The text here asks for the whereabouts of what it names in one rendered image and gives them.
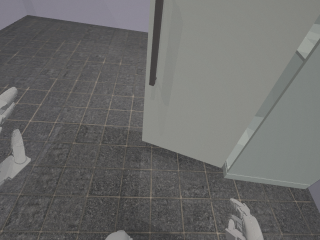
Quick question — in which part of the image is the fridge door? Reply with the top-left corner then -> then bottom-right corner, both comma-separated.
142,0 -> 320,168

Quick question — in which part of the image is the robot left hand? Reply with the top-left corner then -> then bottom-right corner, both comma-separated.
0,87 -> 31,186

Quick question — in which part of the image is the robot right hand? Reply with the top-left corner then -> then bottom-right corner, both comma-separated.
225,198 -> 264,240

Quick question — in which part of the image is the handle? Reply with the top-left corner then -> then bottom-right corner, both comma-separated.
149,0 -> 164,86

